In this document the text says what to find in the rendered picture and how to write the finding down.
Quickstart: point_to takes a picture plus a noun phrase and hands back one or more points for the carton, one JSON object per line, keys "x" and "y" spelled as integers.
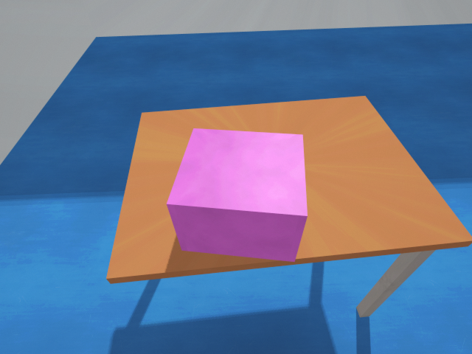
{"x": 241, "y": 193}

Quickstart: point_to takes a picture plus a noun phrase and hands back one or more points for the table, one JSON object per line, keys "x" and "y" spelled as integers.
{"x": 366, "y": 196}

